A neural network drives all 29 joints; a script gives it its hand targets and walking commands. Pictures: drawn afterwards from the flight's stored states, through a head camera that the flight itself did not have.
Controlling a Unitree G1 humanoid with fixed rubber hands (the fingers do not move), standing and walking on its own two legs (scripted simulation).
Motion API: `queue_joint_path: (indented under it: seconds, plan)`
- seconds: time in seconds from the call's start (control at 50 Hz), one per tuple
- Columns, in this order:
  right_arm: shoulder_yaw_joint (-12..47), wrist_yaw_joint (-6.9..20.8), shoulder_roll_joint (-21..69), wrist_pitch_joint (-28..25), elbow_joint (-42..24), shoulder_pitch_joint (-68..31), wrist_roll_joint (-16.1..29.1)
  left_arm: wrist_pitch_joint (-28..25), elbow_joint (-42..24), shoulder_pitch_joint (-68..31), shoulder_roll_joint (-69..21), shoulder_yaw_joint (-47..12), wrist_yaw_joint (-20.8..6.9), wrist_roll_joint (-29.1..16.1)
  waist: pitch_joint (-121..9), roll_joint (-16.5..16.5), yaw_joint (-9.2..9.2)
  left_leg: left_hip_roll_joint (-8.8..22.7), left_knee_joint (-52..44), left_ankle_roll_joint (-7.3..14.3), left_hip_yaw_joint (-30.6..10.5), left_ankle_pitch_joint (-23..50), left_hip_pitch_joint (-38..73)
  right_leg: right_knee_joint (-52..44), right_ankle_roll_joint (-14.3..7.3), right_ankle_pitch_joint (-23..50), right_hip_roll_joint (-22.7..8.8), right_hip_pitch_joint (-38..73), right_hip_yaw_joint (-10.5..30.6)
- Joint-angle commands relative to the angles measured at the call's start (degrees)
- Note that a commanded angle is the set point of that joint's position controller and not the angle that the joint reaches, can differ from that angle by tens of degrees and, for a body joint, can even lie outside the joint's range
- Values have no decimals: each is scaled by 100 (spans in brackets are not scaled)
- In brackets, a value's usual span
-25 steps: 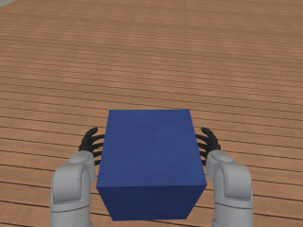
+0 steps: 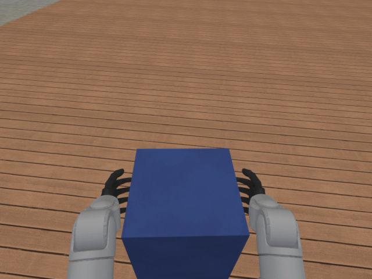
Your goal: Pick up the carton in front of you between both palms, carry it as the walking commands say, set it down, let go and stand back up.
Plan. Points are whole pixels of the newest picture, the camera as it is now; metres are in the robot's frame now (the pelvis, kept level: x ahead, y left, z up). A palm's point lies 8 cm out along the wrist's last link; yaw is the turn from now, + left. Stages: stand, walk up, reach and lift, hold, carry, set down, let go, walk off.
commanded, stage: carry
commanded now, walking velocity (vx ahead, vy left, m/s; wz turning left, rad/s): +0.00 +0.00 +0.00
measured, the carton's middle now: (183, 216) +0.27 +0.00 -0.01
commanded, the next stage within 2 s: hold in 0.84 s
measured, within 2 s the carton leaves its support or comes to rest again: neither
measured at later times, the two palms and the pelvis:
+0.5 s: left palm (113, 205) +0.27 +0.15 +0.04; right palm (250, 205) +0.27 -0.15 +0.03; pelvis -0.02 +0.00 +0.00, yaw +0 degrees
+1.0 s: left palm (98, 217) +0.24 +0.17 +0.04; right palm (240, 208) +0.26 -0.12 +0.04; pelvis -0.02 +0.01 +0.01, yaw +5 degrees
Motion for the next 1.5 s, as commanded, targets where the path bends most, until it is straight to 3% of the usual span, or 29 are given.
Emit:
queue_joint_path:
  seconds: [0.0, 0.26, 0.36, 0.54, 0.82, 0.84, 0.86, 0.88, 0.9, 0.92, 0.96, 1.04, 1.1, 1.22, 1.38, 1.48]
  plan:
    - [3705, 1391, 4954, -423, -237, -2705, 1851, -433, -249, -2708, -4990, -3678, -1378, -1856, -936, -8, 1, 617, -703, 84, -537, 971, -514, -329, -1, 833, -518, 1024, 668]
    - [2611, 1388, 4825, -1992, 1247, -3094, 954, -2014, 1303, -3105, -4861, -2533, -1412, -916, -967, -60, -3, 589, -727, 136, -591, 664, -669, -401, 44, 610, -521, 980, 719]
    - [2502, 1471, 5165, -2485, 1691, -3398, 845, -2504, 1734, -3387, -5202, -2411, -1494, -794, -1167, -64, -5, 573, -647, 140, -591, 805, -597, -356, 28, 781, -539, 1073, 725]
    - [2961, 1470, 5257, -2190, 1281, -3035, 1111, -2213, 1312, -2990, -5271, -2841, -1486, -1034, -1427, -53, -18, 585, -401, 123, -551, 1493, -422, -186, -32, 1421, -577, 1142, 671]
    - [2927, 1455, 5186, -2141, 1202, -3087, 1104, -2162, 1208, -3114, -5210, -2875, -1473, -1075, -1217, -29, -14, 606, -506, 177, -574, 1312, -511, -234, 15, 1129, -544, 1060, 649]
    - [2817, 1464, 5246, -2151, 1049, -2464, 1062, -2266, 1530, -2641, -5458, -2617, -1497, -985, -388, 772, -61, -406, -1109, 194, -1666, 2699, -1177, -156, -144, 1920, 1098, 3127, 1398]
    - [2845, 1440, 5002, -2254, 835, -2611, 1010, -2448, 1440, -2628, -5320, -2584, -1408, -833, -550, 739, 12, -425, -1124, 195, -1735, 2846, -1217, -216, -119, 2284, 970, 3433, 1583]
    - [2863, 1452, 4924, -2266, 727, -2670, 990, -2481, 1400, -2409, -5123, -2461, -1352, -654, -538, 366, 98, -498, -1047, 174, -1709, 3254, -594, -372, -82, 2414, 926, 2991, 1646]
    - [2916, 1478, 4871, -2282, 741, -2899, 1053, -2504, 1457, -2400, -5073, -2343, -1281, -571, -650, 406, 195, -574, -1112, 176, -1653, 2909, -108, -446, 7, 2282, 928, 2796, 1646]
    - [3026, 1487, 4910, -2298, 797, -2883, 1070, -2533, 1505, -2436, -5058, -2296, -1260, -580, -649, 192, 219, -593, -1135, 175, -1619, 2871, -62, -478, 69, 2117, 1003, 2853, 1587]
    - [2999, 1488, 4881, -2337, 797, -2871, 1061, -2576, 1516, -2523, -5030, -2383, -1262, -627, -543, 202, 137, -610, -1244, 177, -1612, 2508, 49, -550, 106, 1697, 1071, 2746, 1552]
    - [2869, 1385, 5011, -2372, 1008, -2717, 873, -2593, 1357, -3107, -5199, -2722, -1436, -953, -486, 65, -199, -542, -1284, 113, -1647, 2173, -437, -575, 52, 1430, 1132, 3129, 1505]
    - [2733, 1348, 5015, -2370, 1158, -2707, 758, -2591, 1467, -3220, -5165, -2693, -1519, -957, -307, 139, -256, -529, -1388, 142, -1675, 1667, -794, -582, 28, 1308, 1114, 3371, 1485]
    - [2768, 1440, 5129, -2360, 1326, -2927, 775, -2622, 1726, -3215, -5212, -2456, -1545, -829, -176, 188, -99, -531, -1558, 242, -1674, 969, -1343, -602, 57, 1040, 1040, 3803, 1484]
    - [2842, 1562, 5327, -2350, 1403, -3180, 858, -2642, 1878, -3267, -5326, -2286, -1624, -773, -380, 3, 22, -641, -1459, 322, -1566, 670, -1364, -765, 78, 593, 851, 3858, 1647]
    - [2625, 1588, 5541, -2359, 1748, -3548, 837, -2712, 2214, -3655, -5209, -1954, -1756, -612, -337, -114, 121, -689, -1325, 380, -1487, 385, -1420, -900, 118, -98, 713, 3739, 1801]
